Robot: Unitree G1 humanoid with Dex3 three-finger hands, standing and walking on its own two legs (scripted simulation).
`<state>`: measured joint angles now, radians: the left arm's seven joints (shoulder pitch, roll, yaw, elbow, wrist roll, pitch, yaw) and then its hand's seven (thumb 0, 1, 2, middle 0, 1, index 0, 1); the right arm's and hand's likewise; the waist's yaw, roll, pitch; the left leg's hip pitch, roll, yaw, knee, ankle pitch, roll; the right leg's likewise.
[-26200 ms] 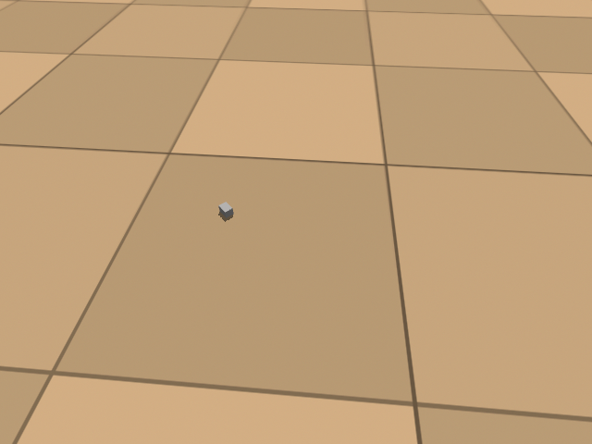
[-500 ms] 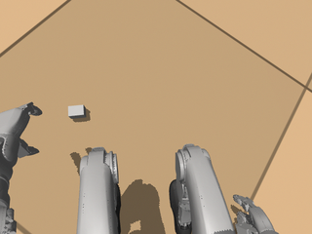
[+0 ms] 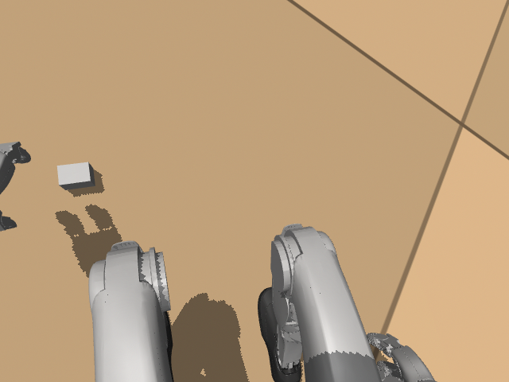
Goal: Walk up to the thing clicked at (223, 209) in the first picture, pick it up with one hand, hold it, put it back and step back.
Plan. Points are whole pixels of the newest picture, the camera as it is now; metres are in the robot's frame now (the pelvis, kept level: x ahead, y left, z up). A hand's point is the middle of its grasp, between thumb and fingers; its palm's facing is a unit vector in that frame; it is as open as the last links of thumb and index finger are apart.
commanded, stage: rise first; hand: left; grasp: from above
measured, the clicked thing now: (76, 176) +0.49 +0.31 -0.32
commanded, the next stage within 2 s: none
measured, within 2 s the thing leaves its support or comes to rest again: neither
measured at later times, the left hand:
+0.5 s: hand (10, 186) +0.43 +0.36 -0.18, palm faces -0.44 -0.10 -0.89, open 12.0 cm
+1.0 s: hand (18, 182) +0.44 +0.35 -0.20, palm faces -0.43 -0.11 -0.90, open 12.7 cm
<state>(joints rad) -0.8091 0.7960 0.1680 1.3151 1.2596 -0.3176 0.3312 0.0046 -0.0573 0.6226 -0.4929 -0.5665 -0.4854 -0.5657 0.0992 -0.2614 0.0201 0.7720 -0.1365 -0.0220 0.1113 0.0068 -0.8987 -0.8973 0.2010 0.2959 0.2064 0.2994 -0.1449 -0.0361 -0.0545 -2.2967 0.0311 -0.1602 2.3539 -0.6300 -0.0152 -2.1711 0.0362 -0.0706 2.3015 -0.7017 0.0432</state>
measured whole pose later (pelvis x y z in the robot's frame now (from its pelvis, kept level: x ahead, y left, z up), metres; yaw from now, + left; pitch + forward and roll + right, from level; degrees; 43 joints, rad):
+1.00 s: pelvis +0.01 +0.00 -0.02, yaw -2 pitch +31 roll -10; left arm -0.89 0.87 0.20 1.44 1.29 -0.30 0.40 0.00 -0.28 0.79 -0.33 -0.76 -0.32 -0.77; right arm 0.08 -0.27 0.09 0.76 -0.18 -0.03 0.14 0.00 -0.91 -0.90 0.20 0.30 0.21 0.30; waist -0.20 -0.06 0.00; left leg -2.35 0.03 -0.20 2.45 -0.67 -0.02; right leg -2.22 0.06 -0.10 2.37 -0.72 0.05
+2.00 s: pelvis +0.01 +0.00 -0.02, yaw -3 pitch +31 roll -11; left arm -0.91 0.90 0.18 1.43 1.27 -0.28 0.37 0.00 -0.25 0.77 -0.37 -0.74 -0.35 -0.75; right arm 0.10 -0.28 0.12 0.73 -0.17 -0.05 0.15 0.00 -0.91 -0.90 0.20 0.30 0.21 0.30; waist -0.22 -0.05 0.01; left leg -2.36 0.03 -0.21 2.45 -0.66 -0.02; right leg -2.21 0.06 -0.11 2.36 -0.71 0.06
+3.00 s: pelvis +0.01 +0.00 -0.02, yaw -3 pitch +31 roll -10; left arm -0.92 0.87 0.11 1.39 1.18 -0.22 0.31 0.00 -0.25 0.75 -0.37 -0.74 -0.35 -0.74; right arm 0.15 -0.29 0.15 0.72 -0.16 -0.08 0.17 0.01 -0.91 -0.89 0.20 0.30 0.21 0.30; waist -0.24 -0.04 0.05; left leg -2.35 0.03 -0.21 2.45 -0.65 -0.03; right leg -2.22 0.06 -0.11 2.37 -0.70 0.05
